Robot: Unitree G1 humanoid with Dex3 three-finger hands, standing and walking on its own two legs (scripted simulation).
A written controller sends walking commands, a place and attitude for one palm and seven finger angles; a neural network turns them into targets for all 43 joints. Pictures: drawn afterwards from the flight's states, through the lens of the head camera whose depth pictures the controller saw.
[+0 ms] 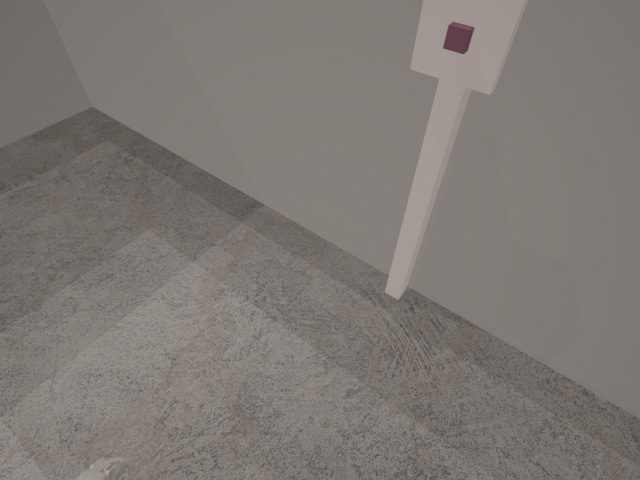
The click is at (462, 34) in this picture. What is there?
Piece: button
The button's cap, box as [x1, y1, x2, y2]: [443, 22, 473, 53]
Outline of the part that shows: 452,22 448,26 443,48 463,53 467,50 473,27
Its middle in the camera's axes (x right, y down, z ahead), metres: +0.26 -0.38 +0.74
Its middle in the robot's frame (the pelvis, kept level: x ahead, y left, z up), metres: +0.85 -0.22 +0.18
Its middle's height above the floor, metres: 0.95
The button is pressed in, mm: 0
